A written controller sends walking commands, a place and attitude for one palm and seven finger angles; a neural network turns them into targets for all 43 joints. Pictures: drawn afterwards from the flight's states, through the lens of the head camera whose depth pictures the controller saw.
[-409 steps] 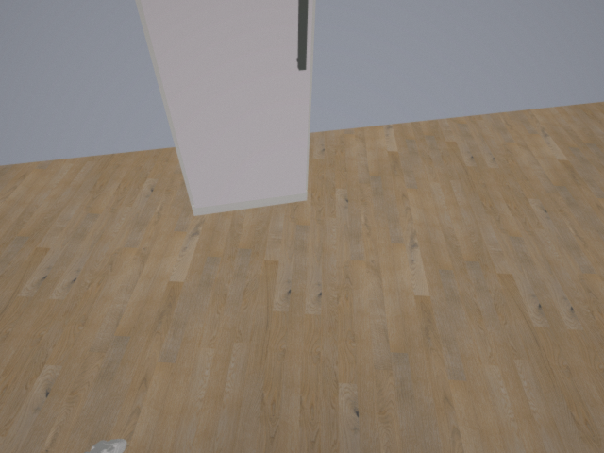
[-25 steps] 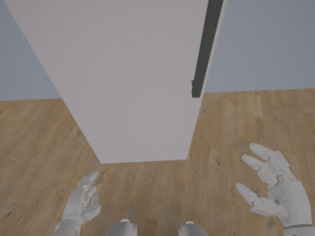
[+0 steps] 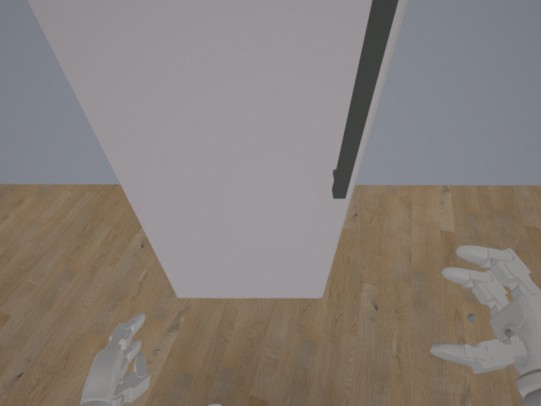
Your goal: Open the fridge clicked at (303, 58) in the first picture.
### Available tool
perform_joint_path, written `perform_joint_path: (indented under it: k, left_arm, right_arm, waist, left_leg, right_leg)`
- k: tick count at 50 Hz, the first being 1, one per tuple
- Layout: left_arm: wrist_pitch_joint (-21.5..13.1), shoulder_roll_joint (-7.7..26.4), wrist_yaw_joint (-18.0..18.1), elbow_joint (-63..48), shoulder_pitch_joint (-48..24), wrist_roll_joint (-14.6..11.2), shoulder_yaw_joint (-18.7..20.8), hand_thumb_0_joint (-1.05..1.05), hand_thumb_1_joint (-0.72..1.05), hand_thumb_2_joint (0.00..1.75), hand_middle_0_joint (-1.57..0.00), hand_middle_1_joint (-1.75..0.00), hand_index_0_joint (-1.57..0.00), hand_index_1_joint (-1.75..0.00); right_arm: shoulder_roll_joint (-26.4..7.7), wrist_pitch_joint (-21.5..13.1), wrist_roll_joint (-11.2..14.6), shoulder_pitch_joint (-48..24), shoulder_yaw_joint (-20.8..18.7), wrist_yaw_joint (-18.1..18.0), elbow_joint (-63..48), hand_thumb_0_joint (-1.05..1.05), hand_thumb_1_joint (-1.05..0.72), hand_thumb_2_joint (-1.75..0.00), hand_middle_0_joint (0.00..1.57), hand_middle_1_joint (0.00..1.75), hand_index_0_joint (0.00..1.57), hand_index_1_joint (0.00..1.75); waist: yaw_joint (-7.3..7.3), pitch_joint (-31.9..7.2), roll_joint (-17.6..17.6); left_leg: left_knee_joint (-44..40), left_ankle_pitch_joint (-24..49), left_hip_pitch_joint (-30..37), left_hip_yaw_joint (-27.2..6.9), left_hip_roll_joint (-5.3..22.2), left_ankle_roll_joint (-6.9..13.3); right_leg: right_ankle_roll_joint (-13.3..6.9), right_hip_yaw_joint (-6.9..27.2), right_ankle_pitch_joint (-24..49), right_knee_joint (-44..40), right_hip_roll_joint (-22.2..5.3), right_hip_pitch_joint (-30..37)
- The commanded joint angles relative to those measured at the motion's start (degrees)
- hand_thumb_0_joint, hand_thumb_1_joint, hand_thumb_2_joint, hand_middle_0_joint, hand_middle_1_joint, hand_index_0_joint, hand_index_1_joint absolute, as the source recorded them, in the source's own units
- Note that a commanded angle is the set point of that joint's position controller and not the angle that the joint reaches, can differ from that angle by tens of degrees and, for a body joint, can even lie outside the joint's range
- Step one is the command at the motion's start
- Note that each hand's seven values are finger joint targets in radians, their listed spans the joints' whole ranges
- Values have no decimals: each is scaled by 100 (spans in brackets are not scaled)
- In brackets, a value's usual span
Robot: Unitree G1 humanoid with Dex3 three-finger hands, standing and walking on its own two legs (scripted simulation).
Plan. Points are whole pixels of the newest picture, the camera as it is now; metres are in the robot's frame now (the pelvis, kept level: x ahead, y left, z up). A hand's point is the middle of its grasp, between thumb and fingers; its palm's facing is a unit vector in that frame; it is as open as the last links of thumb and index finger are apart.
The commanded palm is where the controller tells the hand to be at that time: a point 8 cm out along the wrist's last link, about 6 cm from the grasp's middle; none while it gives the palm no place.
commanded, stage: raise the hand to about handle height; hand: right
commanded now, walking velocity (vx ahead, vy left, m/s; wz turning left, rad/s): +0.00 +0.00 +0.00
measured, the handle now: (362, 75) +0.54 -0.11 +0.23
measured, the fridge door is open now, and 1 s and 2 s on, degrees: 0 0 0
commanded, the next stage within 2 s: move the hooked fingers beside the handle in 0.98 s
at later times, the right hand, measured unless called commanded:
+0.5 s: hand (513, 266) +0.27 -0.27 +0.14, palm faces +0.02 +1.00 -0.04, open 14.0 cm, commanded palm +0.24 -0.31 +0.14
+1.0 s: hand (509, 268) +0.27 -0.26 +0.14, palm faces +0.01 +1.00 -0.02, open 14.0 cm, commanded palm +0.24 -0.31 +0.14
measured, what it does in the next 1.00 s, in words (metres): stands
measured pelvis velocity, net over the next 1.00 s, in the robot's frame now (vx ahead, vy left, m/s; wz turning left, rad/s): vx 0.00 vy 0.01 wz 0.01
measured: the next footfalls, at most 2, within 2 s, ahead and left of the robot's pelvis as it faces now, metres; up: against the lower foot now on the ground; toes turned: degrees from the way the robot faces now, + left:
none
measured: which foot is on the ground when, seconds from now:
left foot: down 0.00-1.00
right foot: down 0.00-1.00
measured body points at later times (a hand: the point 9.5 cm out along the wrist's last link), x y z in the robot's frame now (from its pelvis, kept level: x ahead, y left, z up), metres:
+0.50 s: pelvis +0.00 +0.01 +0.02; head +0.01 +0.01 +0.47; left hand +0.17 +0.25 -0.05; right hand +0.27 -0.32 +0.14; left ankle +0.03 +0.13 -0.70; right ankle +0.00 -0.11 -0.70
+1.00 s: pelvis +0.00 +0.01 +0.02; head +0.00 +0.01 +0.47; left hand +0.16 +0.25 -0.05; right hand +0.26 -0.32 +0.14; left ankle +0.03 +0.13 -0.70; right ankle +0.00 -0.11 -0.70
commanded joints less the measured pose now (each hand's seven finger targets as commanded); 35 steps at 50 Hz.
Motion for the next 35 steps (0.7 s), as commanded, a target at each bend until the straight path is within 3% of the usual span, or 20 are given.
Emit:
perform_joint_path:
  k: [1,5,14,17,19,23,24,27,28,30,31,33,35]
  left_arm:
    - [-287,728,91,-894,-310,3,192,0,90,90,-20,-30,-20,-30]
    - [-238,739,147,-887,-354,-4,171,0,90,90,-20,-30,-20,-30]
    - [-224,742,222,-800,-425,-12,96,0,90,90,-20,-30,-20,-30]
    - [-188,760,249,-759,-423,-35,83,0,90,90,-20,-30,-20,-30]
    - [-176,764,268,-761,-455,-44,83,0,90,90,-20,-30,-20,-30]
    - [-163,757,285,-762,-455,-46,67,0,90,90,-20,-30,-20,-30]
    - [-168,756,288,-755,-448,-55,73,0,90,90,-20,-30,-20,-30]
    - [-160,775,241,-763,-406,-60,74,0,90,90,-20,-30,-20,-30]
    - [-154,791,232,-769,-404,-67,96,0,90,90,-20,-30,-20,-30]
    - [-155,802,212,-796,-434,-62,113,0,90,90,-20,-30,-20,-30]
    - [-161,818,199,-819,-427,-44,123,0,90,90,-20,-30,-20,-30]
    - [-153,797,198,-837,-431,-39,124,0,90,90,-20,-30,-20,-30]
    - [-168,775,215,-828,-424,-44,121,0,90,90,-20,-30,-20,-30]
  right_arm:
    - [-1217,-125,206,-912,-733,143,-862,0,43,-33,29,115,29,115]
    - [-1390,75,274,-1366,-912,340,-628,0,50,-30,30,120,30,120]
    - [-1764,271,311,-2282,-1144,651,-191,0,50,-30,30,120,30,120]
    - [-1839,406,346,-2487,-1206,752,183,0,50,-30,30,120,30,120]
    - [-1978,438,346,-2773,-1268,803,152,0,50,-30,30,120,30,120]
    - [-2198,470,341,-3130,-1395,850,262,0,50,-30,30,120,30,120]
    - [-2209,473,344,-3143,-1409,858,312,0,50,-30,30,120,30,120]
    - [-1957,581,359,-2724,-1281,915,782,0,50,-30,30,120,30,120]
    - [-1915,594,362,-2747,-1238,941,767,0,50,-30,30,120,30,120]
    - [-2015,590,361,-2808,-1315,935,688,0,50,-30,30,120,30,120]
    - [-2117,567,362,-2806,-1391,920,582,0,50,-30,30,120,30,120]
    - [-2143,517,343,-2908,-1441,881,435,0,50,-30,30,120,30,120]
    - [-2135,441,323,-2986,-1436,794,297,0,50,-30,30,120,30,120]
  waist:
    - [-71,-690,-314]
    - [-59,-793,-196]
    - [-81,-834,-349]
    - [-63,-669,-132]
    - [-80,-790,-322]
    - [-97,-833,-327]
    - [-102,-850,-402]
    - [-131,-602,-41]
    - [-125,-604,-103]
    - [-142,-661,-177]
    - [-172,-728,-9]
    - [-178,-867,-244]
    - [-167,-766,-312]
  left_leg:
    - [-719,1082,867,-71,-333,199]
    - [-887,1187,1039,-120,-303,164]
    - [-1122,1482,1353,-177,-296,185]
    - [-1263,1387,1408,-211,-289,174]
    - [-1298,1385,1453,-225,-273,182]
    - [-1408,1343,1605,-268,-258,179]
    - [-1419,1359,1608,-260,-261,188]
    - [-1451,1350,1566,-235,-270,179]
    - [-1455,1337,1517,-236,-260,170]
    - [-1474,1258,1540,-269,-238,174]
    - [-1466,1324,1651,-310,-239,176]
    - [-1442,1383,1682,-319,-238,176]
    - [-1456,1266,1569,-263,-264,187]
  right_leg:
    - [34,233,1592,-1166,181,416]
    - [17,192,1602,-1249,195,554]
    - [-5,178,1842,-1458,188,913]
    - [-21,154,1754,-1535,189,902]
    - [-25,162,1770,-1590,200,1009]
    - [-32,145,1757,-1687,199,1107]
    - [-30,156,1780,-1717,203,1169]
    - [-29,132,1750,-1766,192,1017]
    - [-30,118,1720,-1771,206,1035]
    - [-29,110,1663,-1769,217,1027]
    - [-42,95,1757,-1729,199,1019]
    - [-34,65,1791,-1741,216,1075]
    - [-25,101,1716,-1799,203,1137]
